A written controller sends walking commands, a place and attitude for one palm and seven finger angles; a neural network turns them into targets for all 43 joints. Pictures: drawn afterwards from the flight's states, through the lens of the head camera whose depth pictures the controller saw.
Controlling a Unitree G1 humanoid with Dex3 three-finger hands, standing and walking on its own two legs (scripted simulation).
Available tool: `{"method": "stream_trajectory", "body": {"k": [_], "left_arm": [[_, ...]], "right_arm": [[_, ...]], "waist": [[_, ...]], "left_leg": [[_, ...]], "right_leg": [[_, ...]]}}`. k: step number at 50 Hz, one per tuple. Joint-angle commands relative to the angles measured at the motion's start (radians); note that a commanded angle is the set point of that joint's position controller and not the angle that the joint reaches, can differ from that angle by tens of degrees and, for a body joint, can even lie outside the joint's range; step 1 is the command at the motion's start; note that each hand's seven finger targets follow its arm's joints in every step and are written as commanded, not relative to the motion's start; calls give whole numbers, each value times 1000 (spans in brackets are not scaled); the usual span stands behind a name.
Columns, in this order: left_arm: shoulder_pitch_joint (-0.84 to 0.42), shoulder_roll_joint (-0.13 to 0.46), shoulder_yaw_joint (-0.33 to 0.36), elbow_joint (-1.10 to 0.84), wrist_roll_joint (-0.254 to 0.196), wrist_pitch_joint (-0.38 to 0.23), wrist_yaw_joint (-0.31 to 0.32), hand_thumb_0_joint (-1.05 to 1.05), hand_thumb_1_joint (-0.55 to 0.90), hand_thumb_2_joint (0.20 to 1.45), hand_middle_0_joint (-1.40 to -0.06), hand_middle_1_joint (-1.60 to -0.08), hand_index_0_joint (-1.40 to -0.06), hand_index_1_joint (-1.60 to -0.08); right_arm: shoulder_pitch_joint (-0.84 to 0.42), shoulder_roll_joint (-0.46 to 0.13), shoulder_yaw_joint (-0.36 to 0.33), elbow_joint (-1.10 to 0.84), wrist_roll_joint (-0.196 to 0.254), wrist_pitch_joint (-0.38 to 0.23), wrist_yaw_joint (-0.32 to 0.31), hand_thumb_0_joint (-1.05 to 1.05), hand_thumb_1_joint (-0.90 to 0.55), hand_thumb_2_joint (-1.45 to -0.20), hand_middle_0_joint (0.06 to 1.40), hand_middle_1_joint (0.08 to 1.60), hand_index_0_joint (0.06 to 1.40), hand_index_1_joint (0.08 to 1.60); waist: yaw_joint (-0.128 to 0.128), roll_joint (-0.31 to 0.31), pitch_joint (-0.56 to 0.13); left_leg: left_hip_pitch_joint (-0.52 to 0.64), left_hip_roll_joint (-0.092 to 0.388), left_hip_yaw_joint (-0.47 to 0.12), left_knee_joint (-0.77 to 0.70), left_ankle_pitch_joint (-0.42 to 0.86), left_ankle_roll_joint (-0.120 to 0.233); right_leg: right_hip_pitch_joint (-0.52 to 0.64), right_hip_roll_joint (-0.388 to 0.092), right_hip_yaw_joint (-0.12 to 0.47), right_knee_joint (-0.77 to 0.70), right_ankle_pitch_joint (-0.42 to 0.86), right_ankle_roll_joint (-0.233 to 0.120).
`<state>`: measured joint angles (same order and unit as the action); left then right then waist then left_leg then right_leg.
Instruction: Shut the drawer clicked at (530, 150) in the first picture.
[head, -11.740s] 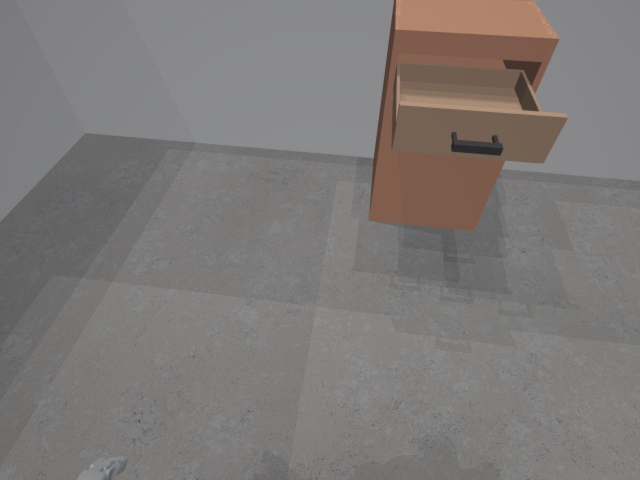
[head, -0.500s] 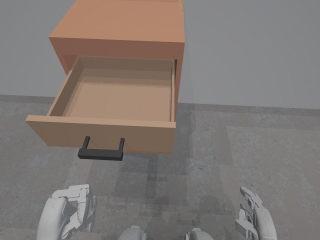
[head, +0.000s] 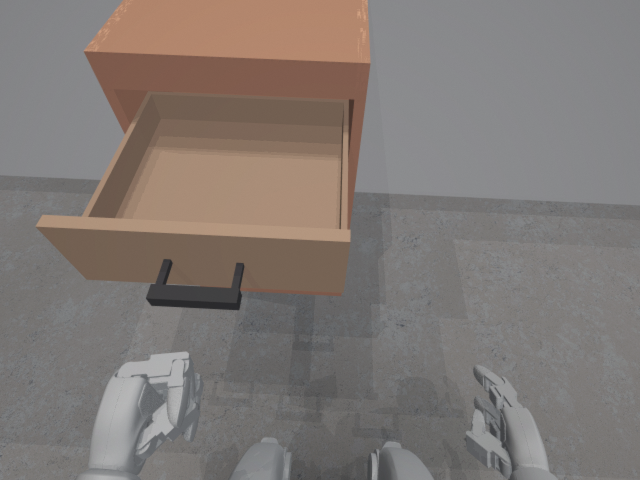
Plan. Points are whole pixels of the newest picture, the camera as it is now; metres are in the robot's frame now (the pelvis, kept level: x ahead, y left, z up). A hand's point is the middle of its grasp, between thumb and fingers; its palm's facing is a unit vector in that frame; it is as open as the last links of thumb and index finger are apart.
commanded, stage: bring the fist close to the handle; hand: left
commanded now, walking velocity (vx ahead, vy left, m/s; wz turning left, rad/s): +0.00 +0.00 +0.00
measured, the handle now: (198, 282) +0.37 +0.19 -0.01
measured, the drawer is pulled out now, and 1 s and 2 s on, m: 0.30 0.30 0.25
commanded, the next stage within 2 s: push the drawer shut in 1.10 s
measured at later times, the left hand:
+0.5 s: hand (218, 379) +0.24 +0.14 +0.01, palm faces -0.04 -1.00 -0.04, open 3.3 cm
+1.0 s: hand (219, 360) +0.27 +0.15 -0.02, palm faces -0.04 -1.00 -0.03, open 3.3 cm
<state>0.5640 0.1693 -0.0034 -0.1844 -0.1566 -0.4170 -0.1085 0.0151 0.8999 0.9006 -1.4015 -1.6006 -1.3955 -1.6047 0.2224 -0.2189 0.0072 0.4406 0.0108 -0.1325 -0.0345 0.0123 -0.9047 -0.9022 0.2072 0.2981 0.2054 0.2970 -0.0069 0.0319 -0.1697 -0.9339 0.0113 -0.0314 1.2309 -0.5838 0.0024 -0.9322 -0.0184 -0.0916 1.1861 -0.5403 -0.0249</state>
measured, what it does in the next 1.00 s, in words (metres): stands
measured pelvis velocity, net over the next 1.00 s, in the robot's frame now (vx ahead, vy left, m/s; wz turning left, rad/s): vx -0.01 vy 0.00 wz -0.01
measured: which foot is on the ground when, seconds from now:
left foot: down 0.00-1.00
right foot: down 0.00-1.00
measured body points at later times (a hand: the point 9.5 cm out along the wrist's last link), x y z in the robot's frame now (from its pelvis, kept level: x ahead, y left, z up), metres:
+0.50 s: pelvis -0.01 +0.00 -0.03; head +0.09 +0.00 +0.41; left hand +0.23 +0.19 +0.01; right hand +0.18 -0.24 -0.11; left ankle +0.01 +0.12 -0.64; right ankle +0.02 -0.11 -0.64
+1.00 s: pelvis -0.01 +0.00 -0.04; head +0.10 +0.01 +0.40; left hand +0.26 +0.20 -0.01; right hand +0.16 -0.24 -0.14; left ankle +0.01 +0.12 -0.64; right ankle +0.02 -0.11 -0.64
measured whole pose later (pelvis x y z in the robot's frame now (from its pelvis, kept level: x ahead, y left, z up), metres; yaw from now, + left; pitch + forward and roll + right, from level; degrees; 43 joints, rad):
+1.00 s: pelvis -0.01 +0.00 -0.04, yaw -1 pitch +24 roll -2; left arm 0.19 0.18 0.04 0.09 -0.16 -0.43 -0.10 0.02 0.90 0.90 -1.40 -1.60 -1.39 -1.60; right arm 0.19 -0.24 0.01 0.50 0.00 -0.06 -0.01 0.01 -0.91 -0.90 0.21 0.30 0.20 0.30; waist -0.03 0.03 -0.19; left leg -1.19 0.01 -0.02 1.39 -0.62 0.01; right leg -1.19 -0.03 -0.08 1.34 -0.57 -0.02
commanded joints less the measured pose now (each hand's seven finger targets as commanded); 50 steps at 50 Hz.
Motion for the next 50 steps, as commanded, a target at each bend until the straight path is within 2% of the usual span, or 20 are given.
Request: {"method": "stream_trajectory", "body": {"k": [1, 6, 11, 12, 19, 22, 23, 26, 28, 30, 31, 33, 35, 36, 38, 39, 41, 44, 46, 50], "left_arm": [[-12, 59, 46, -182, -11, -69, 0, 0, 900, 900, -1400, -1600, -1400, -1600], [-77, 70, 65, -123, -7, -63, 5, 0, 900, 900, -1400, -1600, -1400, -1600], [-129, 78, 79, -116, -12, -88, 9, 0, 900, 900, -1400, -1600, -1400, -1600], [-138, 64, 60, -114, -10, -93, 9, 0, 900, 900, -1400, -1600, -1400, -1600], [-215, 60, 48, -42, 5, -100, 17, 0, 900, 900, -1400, -1600, -1400, -1600], [-280, 65, 49, -36, 5, -104, 21, 0, 900, 900, -1400, -1600, -1400, -1600], [-293, 87, 73, -23, 5, -105, 25, 0, 900, 900, -1400, -1600, -1400, -1600], [-343, 71, 62, 2, 6, -105, 26, 0, 900, 900, -1400, -1600, -1400, -1600], [-357, 96, 93, 39, -1, -101, 24, 0, 900, 900, -1400, -1600, -1400, -1600], [-369, 92, 92, 49, 0, -100, 16, 0, 900, 900, -1400, -1600, -1400, -1600], [-391, 76, 76, 59, 0, -98, 12, 0, 900, 900, -1400, -1600, -1400, -1600], [-442, 91, 90, 102, -5, -93, 11, 0, 900, 900, -1400, -1600, -1400, -1600], [-487, 95, 95, 125, -3, -97, 6, 0, 900, 900, -1400, -1600, -1400, -1600], [-495, 92, 94, 98, -9, -101, 3, 0, 900, 900, -1400, -1600, -1400, -1600], [-486, 123, 115, 69, -13, -101, 6, 0, 900, 900, -1400, -1600, -1400, -1600], [-458, 98, 95, 70, -12, -96, 4, 0, 900, 900, -1400, -1600, -1400, -1600], [-463, 93, 86, 62, -18, -85, 7, 0, 900, 900, -1400, -1600, -1400, -1600], [-410, 87, 97, 99, -17, -75, 10, 0, 900, 900, -1400, -1600, -1400, -1600], [-426, 93, 95, 79, -15, -79, 10, 0, 900, 900, -1400, -1600, -1400, -1600], [-427, 81, 78, 71, -10, -96, 17, 0, 900, 900, -1400, -1600, -1400, -1600]], "right_arm": [[-38, -119, -57, -154, 3, -50, -3, 0, -900, -900, 200, 300, 200, 300], [-38, -127, -55, -144, 0, -43, -5, 0, -900, -900, 200, 300, 200, 300], [-43, -127, -57, -133, -4, -46, -1, 0, -900, -900, 200, 300, 200, 300], [-43, -127, -56, -131, -5, -48, 1, 0, -900, -900, 200, 300, 200, 300], [-38, -138, -57, -116, -11, -37, 7, 0, -900, -900, 200, 300, 200, 300], [-41, -141, -55, -115, -12, -34, 9, 0, -900, -900, 200, 300, 200, 300], [-40, -144, -57, -107, -12, -32, 7, 0, -900, -900, 200, 300, 200, 300], [-44, -145, -56, -103, -15, -26, 11, 0, -900, -900, 200, 300, 200, 300], [-39, -148, -55, -97, -14, -19, 9, 0, -900, -900, 200, 300, 200, 300], [-45, -149, -55, -97, -13, -12, 13, 0, -900, -900, 200, 300, 200, 300], [-46, -148, -55, -95, -12, -10, 15, 0, -900, -900, 200, 300, 200, 300], [-46, -153, -53, -82, -13, -5, 13, 0, -900, -900, 200, 300, 200, 300], [-48, -156, -54, -74, -12, 0, 13, 0, -900, -900, 200, 300, 200, 300], [-51, -155, -54, -78, -13, 0, 15, 0, -900, -900, 200, 300, 200, 300], [-48, -158, -56, -85, -11, 3, 14, 0, -900, -900, 200, 300, 200, 300], [-50, -154, -56, -89, -10, 6, 16, 0, -900, -900, 200, 300, 200, 300], [-45, -153, -54, -87, -9, 12, 18, 0, -900, -900, 200, 300, 200, 300], [-40, -153, -55, -85, -8, 19, 20, 0, -900, -900, 200, 300, 200, 300], [-46, -154, -56, -86, -6, 22, 20, 0, -900, -900, 200, 300, 200, 300], [-50, -152, -56, -87, -9, 20, 20, 0, -900, -900, 200, 300, 200, 300]], "waist": [[-18, -17, -184], [-23, -50, -196], [-14, -18, -237], [-20, -10, -237], [-32, -37, -256], [-31, -6, -277], [-32, -29, -279], [-28, -12, -311], [-28, -44, -315], [-19, -15, -341], [-25, -3, -333], [-38, -46, -319], [-38, -27, -324], [-26, -10, -360], [-16, -2, -398], [-15, 2, -401], [-22, 5, -393], [-24, -46, -375], [-23, -20, -365], [-28, -19, -348]], "left_leg": [[74, -18, 0, -165, 268, 19], [28, -20, 2, -137, 245, 21], [14, -21, 2, -116, 259, 19], [17, -20, 2, -112, 256, 19], [-29, -20, -6, -76, 248, 20], [-39, -22, -3, -61, 230, 20], [-48, -19, -7, -55, 232, 21], [-53, -22, -6, -44, 230, 21], [-81, -22, -5, -31, 232, 23], [-74, -23, -3, -31, 242, 21], [-70, -23, -3, -29, 241, 21], [-103, -21, -8, -13, 223, 25], [-110, -22, -7, -7, 208, 23], [-97, -24, -7, -10, 214, 24], [-71, -22, -9, -19, 251, 24], [-54, -22, -6, -24, 260, 23], [-53, -22, -6, -27, 269, 24], [-74, -21, -8, -28, 269, 24], [-72, -21, -7, -31, 259, 22], [-66, -21, -12, -32, 241, 21]], "right_leg": [[165, 19, 50, -172, 215, -2], [147, 18, 61, -157, 194, 0], [131, 15, 62, -125, 209, -4], [114, 16, 60, -121, 205, -4], [65, 17, 56, -79, 199, -5], [39, 15, 59, -67, 177, -5], [34, 19, 60, -63, 174, -7], [25, 16, 61, -49, 175, -6], [40, 18, 68, -46, 180, -6], [36, 16, 65, -32, 195, -7], [18, 15, 63, -30, 193, -7], [6, 19, 66, -29, 174, -5], [-15, 17, 67, -20, 157, -5], [1, 15, 68, -18, 159, -6], [26, 16, 67, -13, 191, -9], [26, 16, 64, -17, 205, -7], [34, 14, 63, -23, 221, -6], [45, 16, 58, -22, 230, -3], [32, 15, 58, -22, 219, -4], [3, 17, 53, -22, 188, -6]]}}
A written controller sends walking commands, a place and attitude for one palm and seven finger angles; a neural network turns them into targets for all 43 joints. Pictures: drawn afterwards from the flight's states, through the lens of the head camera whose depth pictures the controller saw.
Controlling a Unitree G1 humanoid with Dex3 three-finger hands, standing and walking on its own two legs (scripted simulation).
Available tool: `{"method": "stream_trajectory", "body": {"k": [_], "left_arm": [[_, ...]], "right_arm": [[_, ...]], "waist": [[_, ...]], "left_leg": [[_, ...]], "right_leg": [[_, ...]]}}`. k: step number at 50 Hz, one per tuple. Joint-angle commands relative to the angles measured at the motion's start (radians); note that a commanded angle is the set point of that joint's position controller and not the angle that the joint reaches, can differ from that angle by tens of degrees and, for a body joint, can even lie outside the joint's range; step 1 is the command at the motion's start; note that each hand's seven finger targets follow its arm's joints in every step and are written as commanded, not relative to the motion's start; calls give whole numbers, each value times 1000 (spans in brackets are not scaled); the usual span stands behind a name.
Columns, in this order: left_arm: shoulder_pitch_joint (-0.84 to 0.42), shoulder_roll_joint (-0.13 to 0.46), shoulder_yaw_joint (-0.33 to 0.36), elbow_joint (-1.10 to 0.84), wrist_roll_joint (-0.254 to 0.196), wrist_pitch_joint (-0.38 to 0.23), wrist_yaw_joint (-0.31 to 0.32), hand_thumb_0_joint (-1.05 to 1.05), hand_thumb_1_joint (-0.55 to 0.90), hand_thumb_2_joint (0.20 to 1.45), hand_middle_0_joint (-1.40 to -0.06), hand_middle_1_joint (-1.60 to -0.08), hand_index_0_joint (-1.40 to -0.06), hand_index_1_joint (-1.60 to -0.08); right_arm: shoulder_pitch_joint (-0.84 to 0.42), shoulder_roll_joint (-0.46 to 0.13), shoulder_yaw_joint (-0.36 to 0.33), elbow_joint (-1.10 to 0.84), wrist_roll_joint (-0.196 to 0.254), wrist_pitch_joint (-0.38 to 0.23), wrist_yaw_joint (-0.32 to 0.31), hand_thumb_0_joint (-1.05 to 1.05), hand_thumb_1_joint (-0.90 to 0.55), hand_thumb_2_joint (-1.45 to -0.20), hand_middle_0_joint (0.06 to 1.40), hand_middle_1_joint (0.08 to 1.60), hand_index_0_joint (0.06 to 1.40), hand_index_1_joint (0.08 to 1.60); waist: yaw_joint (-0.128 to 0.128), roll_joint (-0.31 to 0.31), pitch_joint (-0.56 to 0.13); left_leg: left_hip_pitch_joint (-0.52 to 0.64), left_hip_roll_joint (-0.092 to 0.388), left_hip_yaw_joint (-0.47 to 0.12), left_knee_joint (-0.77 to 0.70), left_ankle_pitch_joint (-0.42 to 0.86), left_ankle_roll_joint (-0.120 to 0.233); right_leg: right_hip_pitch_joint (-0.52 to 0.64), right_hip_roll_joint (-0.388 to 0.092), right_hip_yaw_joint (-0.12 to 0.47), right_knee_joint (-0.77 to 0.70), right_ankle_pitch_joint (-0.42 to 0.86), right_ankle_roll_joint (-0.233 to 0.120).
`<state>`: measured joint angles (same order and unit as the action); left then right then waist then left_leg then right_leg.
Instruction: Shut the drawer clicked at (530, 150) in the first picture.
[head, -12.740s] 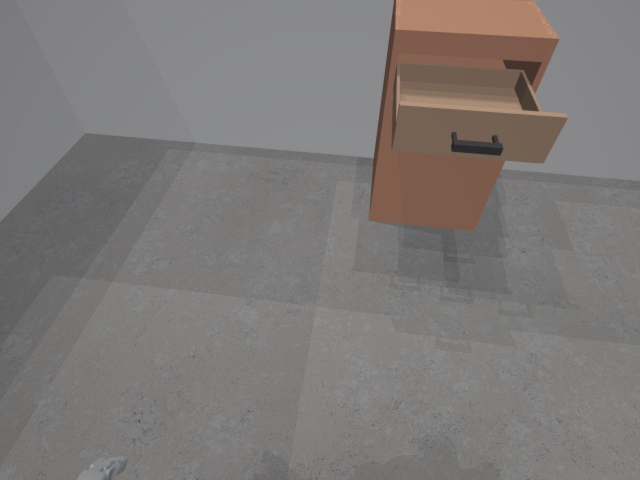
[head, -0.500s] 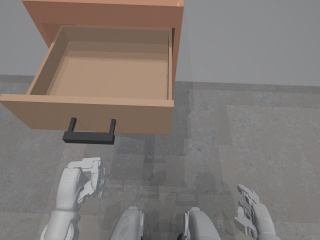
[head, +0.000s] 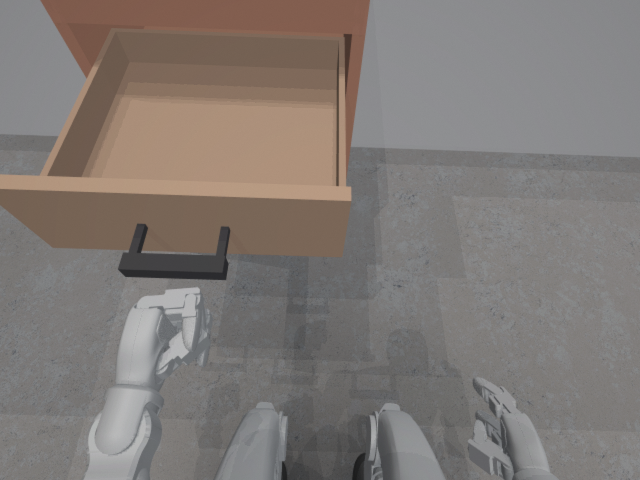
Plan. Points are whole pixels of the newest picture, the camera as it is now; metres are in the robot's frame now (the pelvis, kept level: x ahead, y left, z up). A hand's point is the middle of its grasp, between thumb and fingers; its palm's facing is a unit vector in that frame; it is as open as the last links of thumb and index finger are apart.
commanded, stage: bring the fist close to the handle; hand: left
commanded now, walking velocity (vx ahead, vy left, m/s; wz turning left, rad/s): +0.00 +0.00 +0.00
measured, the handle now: (178, 250) +0.38 +0.19 +0.03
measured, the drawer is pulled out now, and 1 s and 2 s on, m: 0.30 0.25 0.12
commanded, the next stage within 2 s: push the drawer shut in 0.10 s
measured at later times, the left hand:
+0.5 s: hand (211, 316) +0.30 +0.14 +0.02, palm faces -0.03 -1.00 -0.05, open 3.3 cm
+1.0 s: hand (212, 275) +0.35 +0.15 +0.02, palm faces -0.04 -1.00 -0.04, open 2.9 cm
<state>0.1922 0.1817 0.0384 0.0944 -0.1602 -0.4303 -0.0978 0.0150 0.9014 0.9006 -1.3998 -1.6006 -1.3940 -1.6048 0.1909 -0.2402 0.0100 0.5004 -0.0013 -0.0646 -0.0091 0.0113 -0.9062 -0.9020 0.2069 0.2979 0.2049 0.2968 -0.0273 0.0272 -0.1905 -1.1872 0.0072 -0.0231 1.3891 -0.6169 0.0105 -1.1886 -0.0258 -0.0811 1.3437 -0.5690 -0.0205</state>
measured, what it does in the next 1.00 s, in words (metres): stands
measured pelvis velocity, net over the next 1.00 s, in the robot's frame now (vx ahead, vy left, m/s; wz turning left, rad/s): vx -0.01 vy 0.00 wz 0.00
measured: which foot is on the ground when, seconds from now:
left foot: down 0.00-1.00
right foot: down 0.00-1.00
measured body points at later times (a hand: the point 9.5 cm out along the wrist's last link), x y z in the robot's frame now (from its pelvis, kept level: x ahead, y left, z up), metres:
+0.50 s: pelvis +0.00 +0.00 +0.00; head +0.11 +0.01 +0.43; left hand +0.29 +0.19 +0.03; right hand +0.19 -0.23 -0.10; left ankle +0.02 +0.11 -0.60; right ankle +0.03 -0.11 -0.60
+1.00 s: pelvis -0.01 +0.00 +0.00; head +0.11 +0.02 +0.43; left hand +0.35 +0.20 +0.02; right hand +0.14 -0.25 -0.11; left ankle +0.02 +0.11 -0.60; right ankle +0.03 -0.11 -0.60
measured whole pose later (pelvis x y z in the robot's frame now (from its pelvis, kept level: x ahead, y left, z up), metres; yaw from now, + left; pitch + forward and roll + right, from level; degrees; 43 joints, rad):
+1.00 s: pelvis -0.01 +0.00 +0.00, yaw +0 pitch +24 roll -2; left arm -0.22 0.22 0.10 0.46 -0.15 -0.45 -0.10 -0.03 0.80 0.90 -1.40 -1.60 -1.40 -1.60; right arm 0.19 -0.25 0.02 0.58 0.00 -0.04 -0.03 0.01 -0.91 -0.90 0.21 0.30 0.20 0.30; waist -0.05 0.02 -0.17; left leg -1.21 0.01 -0.02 1.38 -0.59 0.02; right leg -1.21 -0.03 -0.08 1.33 -0.54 -0.01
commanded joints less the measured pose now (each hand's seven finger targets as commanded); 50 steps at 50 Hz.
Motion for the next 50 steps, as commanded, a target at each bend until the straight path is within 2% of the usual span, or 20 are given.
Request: {"method": "stream_trajectory", "body": {"k": [1, 2, 4, 5, 6, 8, 10, 14, 16, 21, 22, 26, 34, 38, 39, 41, 43, 46, 48, 50], "left_arm": [[-53, 69, 32, -200, 0, -87, 8, 0, 900, 900, -1400, -1600, -1400, -1600], [-79, 58, 18, -213, 0, -94, 11, 0, 900, 900, -1400, -1600, -1400, -1600], [-57, 67, 23, -235, 4, -104, 17, 0, 900, 900, -1400, -1600, -1400, -1600], [-22, 67, 29, -219, 5, -104, 20, 0, 900, 900, -1400, -1600, -1400, -1600], [-43, 43, -2, -220, 9, -103, 18, 0, 900, 900, -1400, -1600, -1400, -1600], [-45, 66, 15, -220, 14, -102, 24, 0, 900, 900, -1400, -1600, -1400, -1600], [-19, 53, 7, -225, 16, -99, 26, 0, 900, 900, -1400, -1600, -1400, -1600], [-109, 55, -3, -226, 29, -95, 39, 0, 900, 900, -1400, -1600, -1400, -1600], [-172, 71, 17, -189, 27, -93, 42, 0, 900, 900, -1400, -1600, -1400, -1600], [-244, 85, 42, -154, 17, -79, 32, 0, 900, 900, -1400, -1600, -1400, -1600], [-250, 69, 24, -151, 15, -73, 26, 0, 900, 900, -1400, -1600, -1400, -1600], [-311, 87, 46, -86, 7, -46, 16, 0, 900, 900, -1400, -1600, -1400, -1600], [-517, 121, 83, 4, 4, -80, 26, 0, 900, 900, -1400, -1600, -1400, -1600], [-558, 151, 115, 36, -3, -86, 19, 0, 900, 900, -1400, -1600, -1400, -1600], [-549, 138, 112, 52, -4, -84, 15, 0, 900, 900, -1400, -1600, -1400, -1600], [-578, 129, 102, 71, -9, -79, 12, 0, 900, 900, -1400, -1600, -1400, -1600], [-603, 159, 130, 110, -8, -77, 14, 0, 900, 900, -1400, -1600, -1400, -1600], [-660, 144, 121, 136, -5, -81, 17, 0, 900, 900, -1400, -1600, -1400, -1600], [-719, 172, 146, 177, -6, -86, 22, 0, 900, 900, -1400, -1600, -1400, -1600], [-752, 177, 155, 200, -1, -95, 19, 0, 900, 900, -1400, -1600, -1400, -1600]], "right_arm": [[-15, -132, -58, -147, 4, -47, -6, 0, -900, -900, 200, 300, 200, 300], [-19, -131, -58, -145, 3, -49, -6, 0, -900, -900, 200, 300, 200, 300], [-16, -129, -59, -144, -1, -52, -6, 0, -900, -900, 200, 300, 200, 300], [-16, -130, -61, -149, 0, -50, -5, 0, -900, -900, 200, 300, 200, 300], [-18, -129, -58, -151, 0, -49, -3, 0, -900, -900, 200, 300, 200, 300], [-16, -132, -58, -147, -1, -46, -4, 0, -900, -900, 200, 300, 200, 300], [-21, -129, -60, -157, 0, -43, -1, 0, -900, -900, 200, 300, 200, 300], [-18, -129, -56, -147, -4, -38, -4, 0, -900, -900, 200, 300, 200, 300], [-19, -130, -53, -135, -3, -35, -7, 0, -900, -900, 200, 300, 200, 300], [-17, -136, -53, -125, -1, -30, -12, 0, -900, -900, 200, 300, 200, 300], [-20, -135, -53, -126, 0, -29, -11, 0, -900, -900, 200, 300, 200, 300], [-9, -139, -50, -113, 4, -18, -13, 0, -900, -900, 200, 300, 200, 300], [-4, -146, -49, -69, 2, -23, -24, 0, -900, -900, 200, 300, 200, 300], [6, -151, -51, -56, 3, -23, -26, 0, -900, -900, 200, 300, 200, 300], [8, -150, -52, -56, 3, -21, -24, 0, -900, -900, 200, 300, 200, 300], [6, -150, -51, -55, 5, -18, -22, 0, -900, -900, 200, 300, 200, 300], [16, -156, -51, -46, 5, -14, -25, 0, -900, -900, 200, 300, 200, 300], [23, -154, -50, -39, 4, -10, -22, 0, -900, -900, 200, 300, 200, 300], [32, -160, -49, -30, 3, -8, -25, 0, -900, -900, 200, 300, 200, 300], [35, -159, -48, -30, 2, -4, -25, 0, -900, -900, 200, 300, 200, 300]], "waist": [[-11, -18, -312], [-16, -11, -314], [-3, 15, -348], [-1, -3, -343], [-15, -4, -324], [-9, 3, -320], [-1, 1, -329], [-19, 1, -336], [-28, -19, -310], [-15, 8, -358], [-17, 6, -369], [-30, -15, -350], [-50, -15, -345], [-40, 7, -384], [-37, 4, -399], [-41, 11, -385], [-47, -7, -370], [-50, 25, -373], [-68, -17, -364], [-61, 9, -382]], "left_leg": [[188, -16, -23, -194, 273, 12], [196, -16, -25, -191, 270, 12], [222, -15, -27, -192, 310, 10], [221, -15, -26, -192, 309, 9], [214, -15, -25, -190, 297, 10], [215, -14, -34, -193, 299, 9], [220, -15, -30, -197, 304, 7], [213, -16, -34, -183, 295, 9], [180, -19, -30, -177, 245, 12], [212, -19, -28, -185, 271, 10], [217, -20, -27, -186, 275, 11], [194, -18, -21, -186, 268, 14], [165, -19, -17, -177, 212, 17], [182, -19, -15, -184, 240, 15], [196, -19, -14, -188, 250, 14], [195, -19, -13, -196, 236, 12], [184, -16, -19, -197, 235, 13], [206, -16, -20, -207, 232, 9], [180, -14, -22, -198, 215, 14], [187, -16, -19, -204, 217, 10]], "right_leg": [[251, 25, 39, -180, 211, -13], [238, 25, 38, -178, 207, -12], [243, 24, 35, -164, 235, -16], [243, 25, 34, -165, 236, -16], [234, 24, 33, -170, 231, -13], [221, 27, 30, -162, 219, -16], [236, 25, 31, -163, 230, -16], [220, 25, 33, -158, 223, -15], [218, 26, 39, -173, 182, -12], [234, 24, 41, -174, 203, -15], [244, 23, 43, -178, 210, -13], [261, 24, 48, -192, 218, -8], [237, 22, 62, -204, 155, -6], [261, 22, 63, -201, 181, -9], [267, 22, 63, -201, 193, -8], [263, 22, 62, -209, 179, -7], [254, 26, 59, -207, 176, -8], [238, 24, 54, -207, 176, -8], [235, 28, 59, -207, 162, -4], [237, 26, 60, -206, 164, -5]]}}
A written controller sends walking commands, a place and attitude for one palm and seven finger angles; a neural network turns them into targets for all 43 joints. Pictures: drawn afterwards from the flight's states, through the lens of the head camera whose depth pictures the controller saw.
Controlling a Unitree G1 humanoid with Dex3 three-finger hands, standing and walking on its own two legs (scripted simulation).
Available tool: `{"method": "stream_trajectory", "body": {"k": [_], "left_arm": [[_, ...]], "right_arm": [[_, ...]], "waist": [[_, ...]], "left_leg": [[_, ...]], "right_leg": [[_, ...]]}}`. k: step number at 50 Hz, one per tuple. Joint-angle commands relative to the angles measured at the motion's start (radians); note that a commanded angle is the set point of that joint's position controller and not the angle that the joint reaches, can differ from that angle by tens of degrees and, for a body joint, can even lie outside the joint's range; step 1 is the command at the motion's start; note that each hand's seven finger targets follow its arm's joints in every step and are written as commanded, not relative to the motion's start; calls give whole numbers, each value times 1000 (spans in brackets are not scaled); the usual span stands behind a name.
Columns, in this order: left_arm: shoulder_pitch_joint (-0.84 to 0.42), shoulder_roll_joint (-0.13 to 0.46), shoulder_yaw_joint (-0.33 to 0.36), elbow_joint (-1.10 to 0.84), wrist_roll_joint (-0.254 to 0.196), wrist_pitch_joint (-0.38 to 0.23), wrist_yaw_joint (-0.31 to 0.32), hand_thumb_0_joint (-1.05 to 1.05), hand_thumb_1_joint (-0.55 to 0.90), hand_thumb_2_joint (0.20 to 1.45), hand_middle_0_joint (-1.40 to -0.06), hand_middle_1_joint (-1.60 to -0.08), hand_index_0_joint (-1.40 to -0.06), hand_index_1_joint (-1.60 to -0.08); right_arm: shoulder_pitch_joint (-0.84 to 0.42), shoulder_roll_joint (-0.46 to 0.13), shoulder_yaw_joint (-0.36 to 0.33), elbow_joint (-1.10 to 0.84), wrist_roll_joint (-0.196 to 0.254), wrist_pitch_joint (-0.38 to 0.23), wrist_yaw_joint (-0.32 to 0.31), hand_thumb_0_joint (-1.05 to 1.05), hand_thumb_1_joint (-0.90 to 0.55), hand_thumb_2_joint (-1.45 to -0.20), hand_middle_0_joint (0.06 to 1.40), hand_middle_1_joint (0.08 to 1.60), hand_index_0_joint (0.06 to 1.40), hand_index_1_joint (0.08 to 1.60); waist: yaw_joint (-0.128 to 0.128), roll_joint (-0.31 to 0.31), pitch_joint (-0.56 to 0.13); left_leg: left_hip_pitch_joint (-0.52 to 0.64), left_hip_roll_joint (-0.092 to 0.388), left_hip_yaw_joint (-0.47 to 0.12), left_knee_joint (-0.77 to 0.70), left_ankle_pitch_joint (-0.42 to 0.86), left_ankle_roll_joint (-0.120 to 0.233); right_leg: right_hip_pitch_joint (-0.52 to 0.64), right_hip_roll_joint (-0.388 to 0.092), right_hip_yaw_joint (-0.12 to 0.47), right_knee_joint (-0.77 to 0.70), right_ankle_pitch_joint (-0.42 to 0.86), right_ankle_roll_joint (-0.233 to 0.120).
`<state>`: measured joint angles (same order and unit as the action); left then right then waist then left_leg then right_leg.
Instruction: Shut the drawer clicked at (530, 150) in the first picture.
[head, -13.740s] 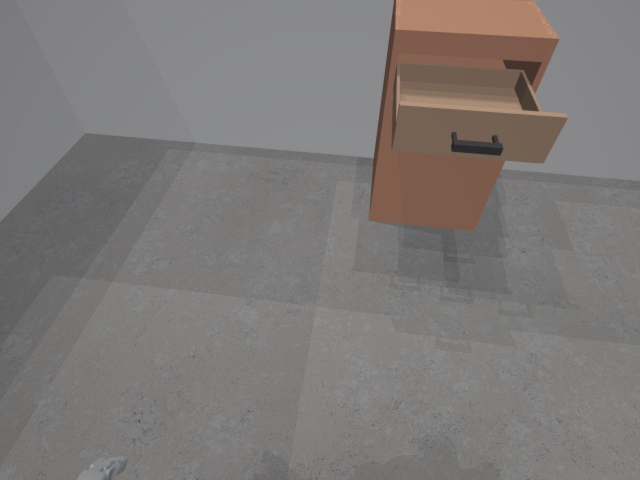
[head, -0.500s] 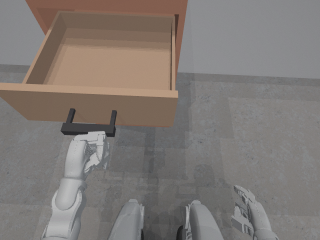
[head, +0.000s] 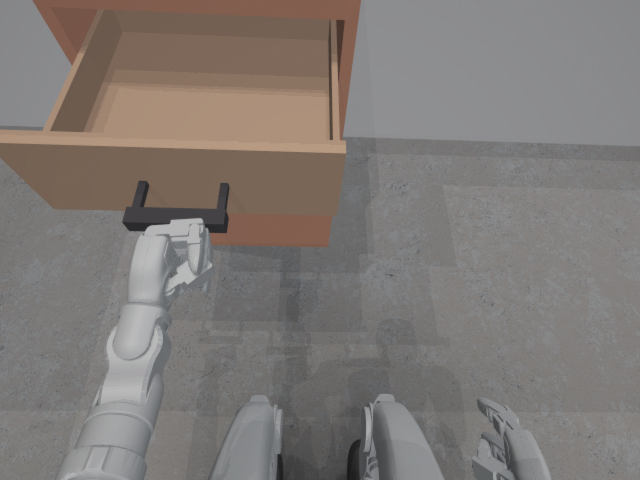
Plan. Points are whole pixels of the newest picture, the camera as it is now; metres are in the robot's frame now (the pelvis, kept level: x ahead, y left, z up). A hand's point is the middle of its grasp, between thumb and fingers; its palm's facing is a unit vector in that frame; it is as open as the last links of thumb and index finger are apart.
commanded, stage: push the drawer shut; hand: left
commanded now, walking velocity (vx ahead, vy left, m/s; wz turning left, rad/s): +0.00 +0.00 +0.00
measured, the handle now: (180, 205) +0.44 +0.19 +0.03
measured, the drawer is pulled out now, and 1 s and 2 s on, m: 0.25 0.12 0.01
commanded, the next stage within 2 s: none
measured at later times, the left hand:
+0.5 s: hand (215, 216) +0.43 +0.15 +0.02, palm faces -0.01 -1.00 -0.04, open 3.0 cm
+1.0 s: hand (224, 177) +0.49 +0.14 +0.02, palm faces +0.01 -1.00 -0.04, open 3.2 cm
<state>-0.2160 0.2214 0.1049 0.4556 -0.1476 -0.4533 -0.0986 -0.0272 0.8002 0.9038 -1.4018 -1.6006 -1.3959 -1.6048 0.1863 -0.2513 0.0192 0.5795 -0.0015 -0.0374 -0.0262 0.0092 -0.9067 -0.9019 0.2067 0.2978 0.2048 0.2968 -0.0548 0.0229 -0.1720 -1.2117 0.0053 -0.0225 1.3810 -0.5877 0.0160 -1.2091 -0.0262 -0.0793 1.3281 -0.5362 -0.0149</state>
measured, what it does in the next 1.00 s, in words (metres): stands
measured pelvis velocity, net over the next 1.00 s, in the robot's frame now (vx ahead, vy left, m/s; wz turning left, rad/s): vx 0.00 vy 0.00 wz -0.02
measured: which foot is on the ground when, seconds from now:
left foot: down 0.00-1.00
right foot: down 0.00-1.00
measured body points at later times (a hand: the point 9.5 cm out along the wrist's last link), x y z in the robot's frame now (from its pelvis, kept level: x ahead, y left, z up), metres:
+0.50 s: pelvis +0.00 +0.01 +0.00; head +0.14 +0.02 +0.43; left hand +0.43 +0.20 +0.02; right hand +0.09 -0.25 -0.12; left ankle +0.03 +0.11 -0.60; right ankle +0.05 -0.12 -0.60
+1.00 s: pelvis +0.00 +0.00 -0.01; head +0.16 +0.01 +0.42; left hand +0.49 +0.20 +0.03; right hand +0.05 -0.27 -0.13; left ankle +0.03 +0.11 -0.60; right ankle +0.05 -0.12 -0.60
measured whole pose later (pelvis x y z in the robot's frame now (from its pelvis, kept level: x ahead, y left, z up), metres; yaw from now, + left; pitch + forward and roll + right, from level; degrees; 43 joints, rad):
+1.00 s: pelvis +0.00 +0.00 -0.01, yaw -1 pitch +28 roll -3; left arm -0.77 0.35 0.32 1.04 -0.07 -0.54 -0.10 0.02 0.82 0.91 -1.40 -1.60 -1.40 -1.60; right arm 0.27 -0.26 0.02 0.64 -0.04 0.04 0.01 0.00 -0.91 -0.90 0.21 0.30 0.20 0.30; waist -0.15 0.04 -0.16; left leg -1.30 0.02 -0.01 1.39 -0.58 0.02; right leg -1.30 -0.01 -0.07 1.33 -0.51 -0.01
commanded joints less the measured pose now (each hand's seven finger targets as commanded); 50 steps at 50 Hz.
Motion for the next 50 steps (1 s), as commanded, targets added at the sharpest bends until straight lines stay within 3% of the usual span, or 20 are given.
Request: {"method": "stream_trajectory", "body": {"k": [1, 4, 5, 7, 8, 17, 19, 21, 24, 27, 32, 33, 34, 38, 39, 41, 42, 44, 47, 50], "left_arm": [[-362, 139, 95, -134, -15, -72, 19, 0, 900, 900, -1400, -1600, -1400, -1600], [-430, 170, 121, -90, -10, -81, 16, 0, 900, 900, -1400, -1600, -1400, -1600], [-447, 152, 105, -90, -9, -83, 12, 0, 900, 900, -1400, -1600, -1400, -1600], [-435, 177, 139, -60, -12, -84, 12, 0, 900, 900, -1400, -1600, -1400, -1600], [-451, 169, 123, -54, -13, -83, 7, 0, 900, 900, -1400, -1600, -1400, -1600], [-590, 154, 120, 34, 11, -100, 31, 0, 900, 900, -1400, -1600, -1400, -1600], [-641, 180, 136, 49, 20, -110, 34, 0, 900, 900, -1400, -1600, -1400, -1600], [-653, 172, 138, 90, 24, -115, 38, 0, 900, 900, -1400, -1600, -1400, -1600], [-727, 227, 173, 129, 36, -127, 34, 0, 900, 900, -1400, -1600, -1400, -1600], [-759, 228, 181, 188, 35, -132, 26, 0, 900, 900, -1400, -1600, -1400, -1600], [-830, 273, 217, 246, 35, -141, 16, 0, 900, 900, -1400, -1600, -1400, -1600], [-825, 293, 228, 245, 38, -144, 12, 0, 900, 900, -1400, -1600, -1400, -1600], [-838, 268, 209, 253, 42, -144, 7, 0, 900, 900, -1400, -1600, -1400, -1600], [-901, 290, 225, 309, 41, -147, 7, 0, 900, 900, -1400, -1600, -1400, -1600], [-920, 316, 243, 318, 50, -150, 9, 0, 900, 900, -1400, -1600, -1400, -1600], [-965, 303, 227, 310, 56, -157, 8, 0, 900, 900, -1400, -1600, -1400, -1600], [-965, 300, 232, 324, 55, -156, 8, 0, 900, 900, -1400, -1600, -1400, -1600], [-977, 334, 250, 334, 62, -162, 8, 0, 900, 900, -1400, -1600, -1400, -1600], [-1014, 310, 229, 344, 64, -162, 9, 0, 900, 900, -1400, -1600, -1400, -1600], [-1041, 347, 253, 371, 70, -162, 8, 0, 900, 900, -1400, -1600, -1400, -1600]], "right_arm": [[40, -146, -57, -103, 2, -30, -7, 0, -900, -900, 200, 300, 200, 300], [55, -151, -55, -94, 1, -24, -9, 0, -900, -900, 200, 300, 200, 300], [59, -150, -56, -94, 0, -23, -7, 0, -900, -900, 200, 300, 200, 300], [68, -153, -59, -93, -1, -19, -6, 0, -900, -900, 200, 300, 200, 300], [73, -154, -57, -94, -1, -18, -5, 0, -900, -900, 200, 300, 200, 300], [110, -159, -63, -65, -8, 0, 6, 0, -900, -900, 200, 300, 200, 300], [121, -163, -62, -58, -11, 4, 7, 0, -900, -900, 200, 300, 200, 300], [128, -161, -64, -52, -13, 7, 9, 0, -900, -900, 200, 300, 200, 300], [142, -163, -60, -43, -17, 13, 7, 0, -900, -900, 200, 300, 200, 300], [148, -162, -59, -38, -18, 18, 9, 0, -900, -900, 200, 300, 200, 300], [170, -166, -57, -28, -23, 30, 12, 0, -900, -900, 200, 300, 200, 300], [176, -169, -57, -32, -25, 32, 12, 0, -900, -900, 200, 300, 200, 300], [178, -166, -57, -32, -25, 35, 15, 0, -900, -900, 200, 300, 200, 300], [194, -168, -56, -19, -27, 42, 19, 0, -900, -900, 200, 300, 200, 300], [198, -173, -56, -15, -29, 46, 18, 0, -900, -900, 200, 300, 200, 300], [202, -169, -57, -14, -31, 50, 20, 0, -900, -900, 200, 300, 200, 300], [212, -169, -59, -11, -34, 52, 22, 0, -900, -900, 200, 300, 200, 300], [221, -175, -57, -9, -37, 58, 24, 0, -900, -900, 200, 300, 200, 300], [226, -171, -59, -4, -39, 67, 29, 0, -900, -900, 200, 300, 200, 300], [237, -175, -56, -3, -40, 74, 31, 0, -900, -900, 200, 300, 200, 300]], "waist": [[-38, 6, -395], [-45, 16, -394], [-43, 43, -415], [-34, 22, -433], [-39, 54, -435], [-67, 38, -446], [-72, 60, -443], [-75, 41, -447], [-79, 52, -457], [-85, 39, -444], [-94, 49, -479], [-86, 61, -497], [-92, 80, -513], [-114, 55, -481], [-113, 47, -488], [-117, 90, -505], [-120, 77, -524], [-118, 98, -539], [-133, 101, -537], [-136, 91, -528]], "left_leg": [[204, -15, -16, -194, 173, 5], [213, -12, -21, -197, 179, 4], [230, -14, -22, -200, 196, 1], [236, -11, -23, -201, 221, -2], [255, -11, -27, -202, 236, -2], [291, -4, -39, -212, 249, -8], [303, -3, -45, -214, 252, -11], [286, -5, -39, -209, 252, -9], [260, -7, -34, -199, 248, -4], [229, -10, -25, -196, 222, 0], [228, -9, -23, -181, 260, 3], [240, -8, -28, -182, 281, 2], [258, -7, -26, -182, 292, 0], [224, -6, -28, -172, 270, 7], [222, -4, -28, -171, 271, 7], [239, -5, -27, -168, 291, 6], [246, -5, -26, -163, 304, 7], [265, -2, -35, -164, 324, 4], [278, 0, -33, -159, 339, 6], [245, -1, -32, -153, 313, 11]], "right_leg": [[257, 27, 62, -198, 118, -9], [241, 31, 59, -194, 123, -10], [241, 29, 57, -187, 139, -12], [256, 30, 54, -183, 160, -12], [238, 34, 49, -178, 169, -15], [201, 36, 39, -180, 171, -12], [181, 39, 37, -175, 169, -13], [196, 38, 41, -179, 173, -11], [209, 40, 48, -173, 178, -11], [219, 41, 55, -185, 162, -9], [234, 41, 59, -177, 199, -9], [237, 45, 56, -168, 213, -13], [225, 45, 55, -168, 220, -11], [217, 48, 59, -173, 208, -8], [216, 47, 58, -171, 209, -7], [213, 44, 61, -167, 225, -8], [221, 45, 60, -167, 238, -6], [207, 47, 56, -159, 244, -9], [201, 50, 56, -165, 259, -8], [209, 53, 62, -167, 244, -6]]}}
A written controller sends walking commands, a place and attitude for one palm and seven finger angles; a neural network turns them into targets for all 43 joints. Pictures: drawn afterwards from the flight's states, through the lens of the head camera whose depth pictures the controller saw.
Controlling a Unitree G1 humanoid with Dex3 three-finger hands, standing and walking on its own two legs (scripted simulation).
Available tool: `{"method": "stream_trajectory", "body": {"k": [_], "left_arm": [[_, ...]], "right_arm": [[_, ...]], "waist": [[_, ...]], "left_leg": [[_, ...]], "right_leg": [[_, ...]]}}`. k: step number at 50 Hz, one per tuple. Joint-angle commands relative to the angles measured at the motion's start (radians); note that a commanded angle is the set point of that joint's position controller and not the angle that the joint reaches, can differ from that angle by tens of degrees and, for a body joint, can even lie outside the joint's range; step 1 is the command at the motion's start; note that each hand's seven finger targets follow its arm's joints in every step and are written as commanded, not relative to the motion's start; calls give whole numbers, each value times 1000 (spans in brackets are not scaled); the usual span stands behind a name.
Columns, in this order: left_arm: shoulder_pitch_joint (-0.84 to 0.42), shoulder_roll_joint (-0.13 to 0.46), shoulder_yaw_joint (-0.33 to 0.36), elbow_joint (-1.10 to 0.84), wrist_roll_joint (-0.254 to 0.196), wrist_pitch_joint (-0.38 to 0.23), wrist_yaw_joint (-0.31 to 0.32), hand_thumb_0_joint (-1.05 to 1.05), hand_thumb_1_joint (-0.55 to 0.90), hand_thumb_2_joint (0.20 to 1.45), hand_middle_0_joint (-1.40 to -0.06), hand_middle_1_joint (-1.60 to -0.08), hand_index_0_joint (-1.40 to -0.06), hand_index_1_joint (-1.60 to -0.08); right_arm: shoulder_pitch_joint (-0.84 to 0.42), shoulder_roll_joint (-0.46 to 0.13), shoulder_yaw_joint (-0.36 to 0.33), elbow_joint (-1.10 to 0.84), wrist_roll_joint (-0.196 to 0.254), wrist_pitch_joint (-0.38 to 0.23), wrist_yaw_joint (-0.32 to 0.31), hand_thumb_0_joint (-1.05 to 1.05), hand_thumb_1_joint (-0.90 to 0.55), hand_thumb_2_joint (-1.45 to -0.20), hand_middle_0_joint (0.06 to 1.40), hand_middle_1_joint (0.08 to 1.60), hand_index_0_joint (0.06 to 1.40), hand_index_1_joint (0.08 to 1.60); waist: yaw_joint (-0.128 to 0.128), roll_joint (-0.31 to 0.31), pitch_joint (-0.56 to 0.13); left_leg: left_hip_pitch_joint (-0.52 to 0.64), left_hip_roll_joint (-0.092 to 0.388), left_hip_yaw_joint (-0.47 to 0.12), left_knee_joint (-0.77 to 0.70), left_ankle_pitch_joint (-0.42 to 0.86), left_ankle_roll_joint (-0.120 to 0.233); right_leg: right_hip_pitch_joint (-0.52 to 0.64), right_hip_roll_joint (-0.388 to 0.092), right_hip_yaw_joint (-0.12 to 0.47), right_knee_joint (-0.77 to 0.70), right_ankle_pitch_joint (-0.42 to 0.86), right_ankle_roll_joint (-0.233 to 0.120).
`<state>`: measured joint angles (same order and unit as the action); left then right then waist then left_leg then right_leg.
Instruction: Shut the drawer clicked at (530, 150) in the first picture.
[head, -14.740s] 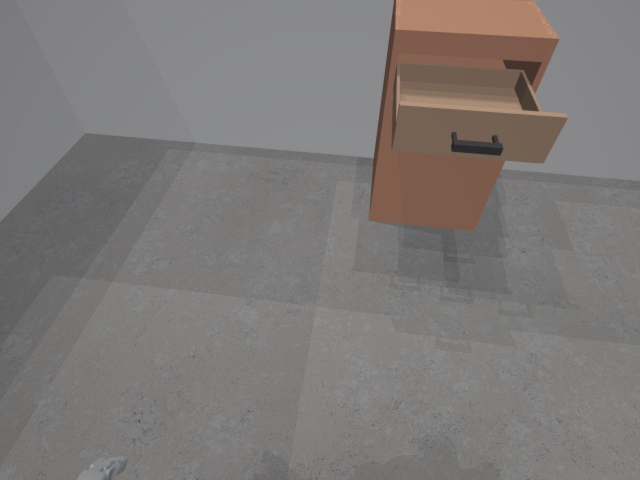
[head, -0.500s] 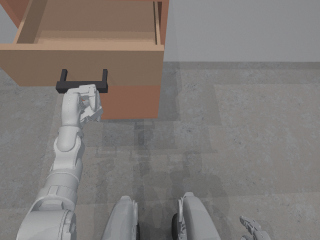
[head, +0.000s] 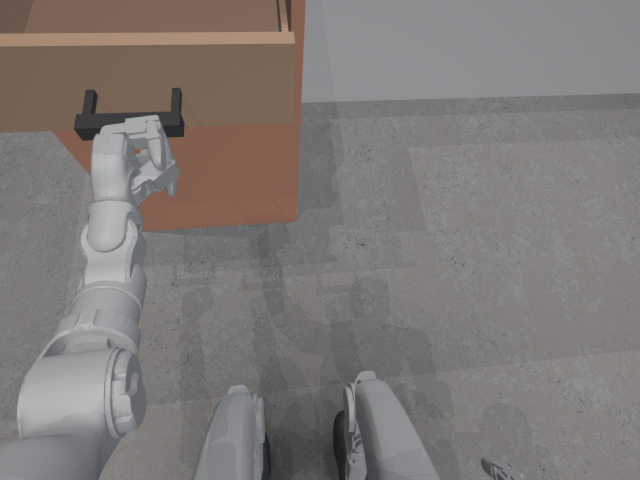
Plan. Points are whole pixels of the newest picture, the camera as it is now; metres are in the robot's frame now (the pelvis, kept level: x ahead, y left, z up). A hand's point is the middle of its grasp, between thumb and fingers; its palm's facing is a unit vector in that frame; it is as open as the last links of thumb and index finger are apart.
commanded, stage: push the drawer shut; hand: left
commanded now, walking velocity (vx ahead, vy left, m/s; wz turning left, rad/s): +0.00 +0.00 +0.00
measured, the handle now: (132, 111) +0.57 +0.21 +0.03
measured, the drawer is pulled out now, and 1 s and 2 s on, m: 0.12 0.01 0.00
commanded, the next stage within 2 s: pull the fist back off the drawer in 1.30 s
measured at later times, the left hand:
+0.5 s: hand (171, 124) +0.55 +0.16 +0.03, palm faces +0.03 -1.00 -0.04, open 3.2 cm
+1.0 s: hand (171, 90) +0.60 +0.16 +0.03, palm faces +0.04 -1.00 -0.03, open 3.4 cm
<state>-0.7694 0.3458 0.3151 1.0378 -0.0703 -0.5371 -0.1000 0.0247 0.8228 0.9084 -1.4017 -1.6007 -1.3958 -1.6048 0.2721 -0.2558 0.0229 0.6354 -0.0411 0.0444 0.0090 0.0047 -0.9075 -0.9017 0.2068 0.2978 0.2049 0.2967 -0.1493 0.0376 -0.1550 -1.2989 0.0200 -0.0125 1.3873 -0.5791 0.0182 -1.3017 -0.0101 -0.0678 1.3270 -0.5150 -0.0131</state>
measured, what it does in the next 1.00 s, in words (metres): stands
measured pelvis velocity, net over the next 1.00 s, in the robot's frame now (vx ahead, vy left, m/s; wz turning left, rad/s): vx -0.01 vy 0.01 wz -0.05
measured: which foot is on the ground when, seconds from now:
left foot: down 0.00-1.00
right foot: down 0.00-1.00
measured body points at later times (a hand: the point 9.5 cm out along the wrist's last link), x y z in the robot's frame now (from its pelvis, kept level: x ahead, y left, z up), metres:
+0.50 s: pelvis -0.01 +0.00 -0.01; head +0.18 +0.02 +0.39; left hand +0.54 +0.21 +0.03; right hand +0.01 -0.26 -0.13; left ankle +0.03 +0.11 -0.60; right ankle +0.05 -0.12 -0.60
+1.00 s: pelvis -0.01 +0.01 -0.02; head +0.21 +0.04 +0.37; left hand +0.59 +0.21 +0.04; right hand -0.04 -0.24 -0.12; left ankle +0.03 +0.11 -0.60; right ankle +0.05 -0.12 -0.60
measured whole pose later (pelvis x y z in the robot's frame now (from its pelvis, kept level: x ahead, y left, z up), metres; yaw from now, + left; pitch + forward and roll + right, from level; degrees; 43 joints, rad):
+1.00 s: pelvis -0.01 +0.01 -0.02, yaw -3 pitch +35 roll -6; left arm -1.21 0.64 0.43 1.28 0.07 -0.39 -0.11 0.06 0.79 0.90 -1.40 -1.60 -1.40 -1.60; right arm 0.35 -0.25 0.09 0.62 -0.08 0.08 0.04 0.00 -0.91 -0.90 0.21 0.30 0.21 0.30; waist -0.29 0.06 -0.12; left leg -1.50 0.04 -0.05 1.48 -0.59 0.03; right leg -1.47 0.02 -0.10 1.36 -0.50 -0.01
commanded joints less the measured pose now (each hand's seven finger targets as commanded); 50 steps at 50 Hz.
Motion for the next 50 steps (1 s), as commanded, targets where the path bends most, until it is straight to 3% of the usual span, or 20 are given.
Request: {"method": "stream_trajectory", "body": {"k": [1, 2, 5, 6, 8, 11, 15, 17, 19, 21, 22, 23, 26, 31, 33, 36, 39, 42, 43, 50], "left_arm": [[-488, 243, 57, -186, -3, -76, 9, 0, 900, 900, -1400, -1600, -1400, -1600], [-502, 249, 58, -162, -2, -71, 8, 0, 900, 900, -1400, -1600, -1400, -1600], [-572, 272, 60, -161, 6, -71, 0, 0, 900, 900, -1400, -1600, -1400, -1600], [-575, 300, 81, -147, 9, -69, -2, 0, 900, 900, -1400, -1600, -1400, -1600], [-589, 312, 89, -129, 8, -64, -6, 0, 900, 900, -1400, -1600, -1400, -1600], [-629, 308, 73, -132, 13, -57, -13, 0, 900, 900, -1400, -1600, -1400, -1600], [-673, 335, 87, -100, 18, -40, -8, 0, 900, 900, -1400, -1600, -1400, -1600], [-701, 363, 100, -75, 25, -25, -7, 0, 900, 900, -1400, -1600, -1400, -1600], [-739, 361, 88, -76, 35, -22, -7, 0, 900, 900, -1400, -1600, -1400, -1600], [-746, 403, 118, -65, 38, -12, -5, 0, 900, 900, -1400, -1600, -1400, -1600], [-757, 415, 123, -83, 42, -13, -6, 0, 900, 900, -1400, -1600, -1400, -1600], [-765, 394, 106, -78, 44, -11, -8, 0, 900, 900, -1400, -1600, -1400, -1600], [-780, 406, 112, -47, 48, 6, -7, 0, 900, 900, -1400, -1600, -1400, -1600], [-816, 492, 156, -37, 64, 24, -12, 0, 900, 900, -1400, -1600, -1400, -1600], [-847, 490, 152, -49, 67, 26, -14, 0, 900, 900, -1400, -1600, -1400, -1600], [-863, 525, 168, -23, 76, 41, -11, 0, 900, 900, -1400, -1600, -1400, -1600], [-906, 503, 144, -51, 86, 41, -6, 0, 900, 900, -1400, -1600, -1400, -1600], [-933, 504, 133, -38, 97, 55, 1, 0, 900, 900, -1400, -1600, -1400, -1600], [-959, 492, 128, -22, 98, 59, 6, 0, 900, 900, -1400, -1600, -1400, -1600], [-1011, 566, 151, 10, 127, 81, 10, 0, 900, 900, -1400, -1600, -1400, -1600]], "right_arm": [[151, -171, -56, -60, 0, -4, -4, 0, -900, -900, 200, 300, 200, 300], [152, -171, -54, -57, 0, -3, -4, 0, -900, -900, 200, 300, 200, 300], [161, -173, -50, -57, -3, -1, -7, 0, -900, -900, 200, 300, 200, 300], [165, -175, -50, -57, -4, 0, -7, 0, -900, -900, 200, 300, 200, 300], [175, -180, -48, -56, -5, 3, -7, 0, -900, -900, 200, 300, 200, 300], [181, -182, -46, -54, -7, 6, -4, 0, -900, -900, 200, 300, 200, 300], [198, -192, -43, -50, -11, 13, 0, 0, -900, -900, 200, 300, 200, 300], [207, -192, -37, -48, -12, 15, -1, 0, -900, -900, 200, 300, 200, 300], [213, -194, -36, -46, -14, 15, 0, 0, -900, -900, 200, 300, 200, 300], [226, -198, -33, -43, -16, 19, 0, 0, -900, -900, 200, 300, 200, 300], [229, -198, -32, -48, -18, 20, 1, 0, -900, -900, 200, 300, 200, 300], [234, -197, -33, -49, -20, 20, 4, 0, -900, -900, 200, 300, 200, 300], [247, -199, -29, -43, -21, 26, 7, 0, -900, -900, 200, 300, 200, 300], [263, -204, -20, -44, -23, 30, 7, 0, -900, -900, 200, 300, 200, 300], [271, -201, -19, -45, -27, 28, 9, 0, -900, -900, 200, 300, 200, 300], [283, -209, -15, -41, -27, 33, 9, 0, -900, -900, 200, 300, 200, 300], [296, -209, -17, -35, -32, 33, 15, 0, -900, -900, 200, 300, 200, 300], [305, -211, -14, -28, -34, 37, 18, 0, -900, -900, 200, 300, 200, 300], [312, -210, -13, -23, -37, 34, 19, 0, -900, -900, 200, 300, 200, 300], [333, -215, -2, -21, -43, 41, 23, 0, -900, -900, 200, 300, 200, 300]], "waist": [[-40, 66, -527], [-52, 46, -509], [-66, 78, -528], [-58, 86, -537], [-68, 85, -537], [-74, 139, -570], [-90, 141, -562], [-101, 107, -544], [-109, 149, -568], [-110, 139, -571], [-101, 169, -597], [-109, 185, -610], [-124, 158, -585], [-125, 177, -590], [-131, 196, -612], [-139, 195, -584], [-145, 257, -630], [-159, 259, -620], [-177, 251, -602], [-188, 276, -610]], "left_leg": [[303, -17, -40, -160, 283, 9], [271, -18, -36, -156, 260, 14], [274, -18, -38, -144, 265, 18], [265, -17, -37, -138, 264, 17], [283, -14, -45, -137, 281, 18], [318, -11, -54, -133, 304, 13], [317, -7, -64, -126, 308, 14], [262, -6, -60, -117, 280, 22], [291, -5, -67, -112, 292, 20], [283, -2, -70, -108, 306, 21], [297, -2, -70, -107, 321, 18], [319, -1, -76, -104, 342, 18], [296, 3, -77, -97, 331, 20], [260, 6, -75, -88, 332, 23], [272, 8, -80, -81, 348, 24], [265, 12, -87, -82, 338, 22], [345, 17, -108, -85, 392, 12], [343, 20, -111, -80, 394, 11], [339, 20, -115, -76, 390, 15], [312, 23, -116, -60, 392, 16]], "right_leg": [[312, 37, 53, -171, 207, -9], [320, 39, 59, -177, 195, -7], [301, 39, 60, -168, 197, -7], [305, 40, 62, -166, 192, -9], [285, 44, 54, -158, 200, -10], [255, 43, 47, -152, 204, -11], [225, 47, 42, -148, 197, -10], [247, 48, 48, -153, 185, -6], [214, 49, 43, -144, 185, -9], [220, 50, 41, -141, 194, -9], [224, 49, 41, -137, 201, -11], [204, 51, 37, -129, 212, -13], [199, 55, 37, -138, 203, -9], [217, 56, 39, -132, 212, -10], [204, 58, 37, -124, 222, -11], [182, 58, 30, -127, 204, -10], [134, 58, 14, -112, 220, -15], [116, 59, 13, -114, 219, -14], [94, 60, 12, -114, 216, -12], [95, 63, 8, -107, 217, -15]]}}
